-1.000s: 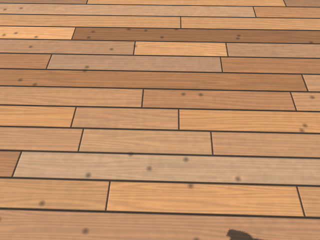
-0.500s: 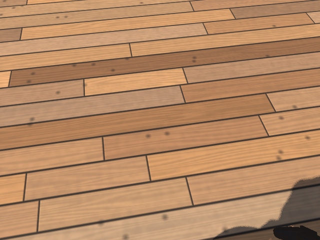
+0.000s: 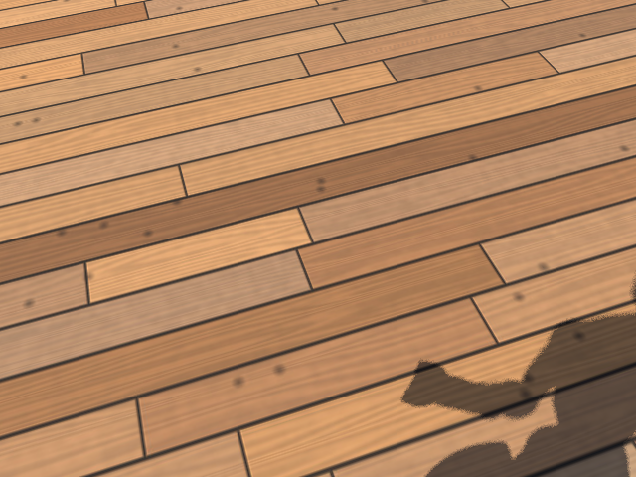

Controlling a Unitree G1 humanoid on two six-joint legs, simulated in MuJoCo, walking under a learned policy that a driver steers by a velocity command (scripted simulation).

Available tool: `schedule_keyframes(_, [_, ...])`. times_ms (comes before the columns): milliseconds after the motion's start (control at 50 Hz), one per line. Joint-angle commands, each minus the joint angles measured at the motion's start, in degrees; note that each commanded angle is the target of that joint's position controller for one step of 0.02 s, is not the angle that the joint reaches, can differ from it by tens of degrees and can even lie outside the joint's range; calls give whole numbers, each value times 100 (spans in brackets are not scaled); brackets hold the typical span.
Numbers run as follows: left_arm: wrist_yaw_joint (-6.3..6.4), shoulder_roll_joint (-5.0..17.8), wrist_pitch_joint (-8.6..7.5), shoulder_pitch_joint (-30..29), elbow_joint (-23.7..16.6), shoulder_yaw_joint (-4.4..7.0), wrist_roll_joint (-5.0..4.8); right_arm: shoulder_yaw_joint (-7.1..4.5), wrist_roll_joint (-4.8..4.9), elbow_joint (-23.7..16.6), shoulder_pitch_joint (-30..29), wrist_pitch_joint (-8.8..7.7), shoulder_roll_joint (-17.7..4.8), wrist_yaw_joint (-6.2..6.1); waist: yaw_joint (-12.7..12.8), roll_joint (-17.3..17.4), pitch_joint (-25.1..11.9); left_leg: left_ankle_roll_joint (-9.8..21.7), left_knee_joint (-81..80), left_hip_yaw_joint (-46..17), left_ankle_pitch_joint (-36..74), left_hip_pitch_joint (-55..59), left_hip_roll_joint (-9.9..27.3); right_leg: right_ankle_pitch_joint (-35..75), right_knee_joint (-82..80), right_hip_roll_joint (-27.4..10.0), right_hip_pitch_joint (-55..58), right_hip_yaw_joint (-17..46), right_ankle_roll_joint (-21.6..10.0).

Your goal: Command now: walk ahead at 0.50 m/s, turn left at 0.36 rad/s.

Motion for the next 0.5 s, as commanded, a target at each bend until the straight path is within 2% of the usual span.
schedule_keyframes(20, [68,748,-12,1135,96,274,-93,-170,-14,-500,-282,-16,-573,13,620,-608,-223,171,1442,-271,499,-2459,401,-826,-1994,-1852,2184,2266,-673])
schedule_keyframes(60, [96,539,-93,1018,162,223,-125,-195,-126,-441,-269,113,-488,84,406,-755,-17,38,1292,-209,803,-2173,524,103,-2159,-1506,1728,1378,-463])
schedule_keyframes(120, [108,603,-226,1229,325,271,-181,-195,-153,-574,-590,235,-319,175,310,-561,-5,-73,1320,-135,1248,-2387,537,1101,-2272,-1475,1756,751,-520])
schedule_keyframes(180, [120,608,-242,1464,482,299,-180,-177,-179,-784,-1155,275,-268,244,363,-505,134,-168,998,-76,1765,-2832,607,1426,-2356,-1471,1882,258,-584])
schedule_keyframes(240, [113,612,-226,1538,591,306,-158,-103,-167,-1012,-1781,261,-180,316,444,-505,307,-174,-8,135,2382,-2684,569,1565,-2360,-1325,1816,-276,-523])
schedule_keyframes(280, [127,731,-219,1651,665,340,-158,-54,-179,-1174,-2195,251,-162,365,538,-503,396,-80,-638,364,2566,-2433,525,1687,-2353,-1375,1857,-506,-489])
schedule_keyframes(340, [157,878,-155,1891,812,388,-152,-48,-207,-1346,-2531,250,-249,390,613,-450,469,159,-1175,657,2208,-2233,398,2278,-2107,-1512,2320,-752,-409])
schedule_keyframes(380, [184,1002,-85,1921,871,415,-141,-79,-226,-1374,-2469,254,-323,356,532,-506,344,377,-1380,878,1702,-1873,128,3746,-1530,-1537,2649,-968,-329])
schedule_keyframes(400, [199,1105,-39,1919,893,440,-135,-113,-235,-1332,-2252,253,-386,322,422,-586,160,505,-1417,992,1356,-1535,-83,4653,-1007,-1541,2775,-1058,-297])
schedule_keyframes(420, [204,1198,26,1912,904,465,-131,-171,-235,-1211,-1776,228,-481,283,212,-594,-139,653,-1533,1035,1090,-1001,-318,5190,-176,-1529,2804,-1115,-286])
schedule_keyframes(440, [199,1242,83,1861,872,470,-152,-264,-266,-956,-946,169,-613,218,-165,-424,-622,827,-1955,960,1243,91,-510,4782,1061,-1441,2402,-1213,-183])
schedule_keyframes(460, [182,1075,85,1889,715,417,-127,-442,-325,-712,-52,146,-1107,114,-498,136,-1228,1110,-2242,-224,650,1563,256,2959,2783,-1266,1195,-1226,9])
schedule_keyframes(480, [51,419,46,2056,287,295,-156,-594,-229,-822,-326,176,-1799,50,-4,1504,-1575,1954,-2796,-3372,657,3096,1884,-2094,4771,-38,-1393,-819,386])
schedule_keyframes(500, [41,920,-21,1230,130,382,-117,-582,-70,-879,-108,240,-1701,31,-385,468,-1617,1943,-3384,-4028,923,3054,1958,-1861,5088,-10,-2006,408,353])
Velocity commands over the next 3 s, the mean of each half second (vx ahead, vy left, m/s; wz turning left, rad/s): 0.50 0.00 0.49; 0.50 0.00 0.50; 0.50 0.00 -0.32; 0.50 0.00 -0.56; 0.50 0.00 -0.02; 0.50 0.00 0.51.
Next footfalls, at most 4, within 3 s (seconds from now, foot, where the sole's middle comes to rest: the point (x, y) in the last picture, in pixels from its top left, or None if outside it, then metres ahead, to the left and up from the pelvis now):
0.44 left None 0.35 0.15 -0.77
1.00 right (260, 380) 0.70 0.14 -0.77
1.50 left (143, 331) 0.86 0.42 -0.77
2.02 right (221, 230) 1.16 0.24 -0.77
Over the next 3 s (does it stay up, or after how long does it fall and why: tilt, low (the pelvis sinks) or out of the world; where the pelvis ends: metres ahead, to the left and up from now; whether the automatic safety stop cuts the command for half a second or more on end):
stays up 1.54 0.35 0.01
